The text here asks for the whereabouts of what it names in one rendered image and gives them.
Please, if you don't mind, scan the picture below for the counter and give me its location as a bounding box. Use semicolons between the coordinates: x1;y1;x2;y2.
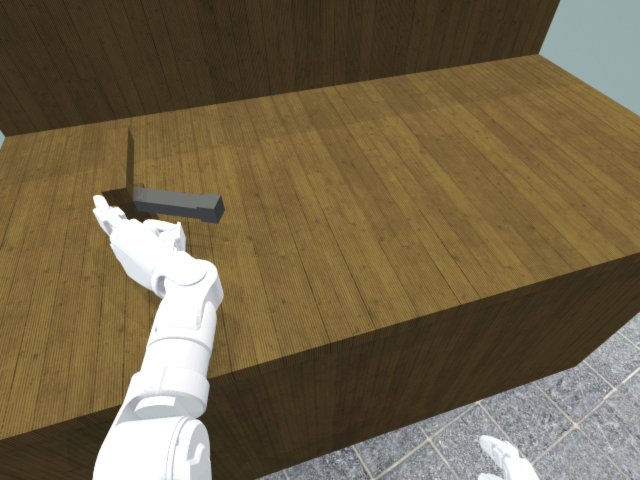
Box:
0;0;640;480

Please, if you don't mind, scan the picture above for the tap lever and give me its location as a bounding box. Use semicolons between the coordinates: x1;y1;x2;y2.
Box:
133;187;225;224

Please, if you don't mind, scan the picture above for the robot right hand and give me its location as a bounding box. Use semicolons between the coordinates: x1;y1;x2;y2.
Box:
478;435;539;480

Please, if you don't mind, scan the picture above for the left robot forearm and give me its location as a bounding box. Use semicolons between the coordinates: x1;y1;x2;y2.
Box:
93;251;223;480

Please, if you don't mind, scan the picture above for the left robot upper arm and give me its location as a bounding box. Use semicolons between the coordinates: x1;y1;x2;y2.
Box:
95;416;212;480

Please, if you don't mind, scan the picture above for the robot left hand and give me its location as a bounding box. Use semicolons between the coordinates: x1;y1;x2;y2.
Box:
93;195;186;291

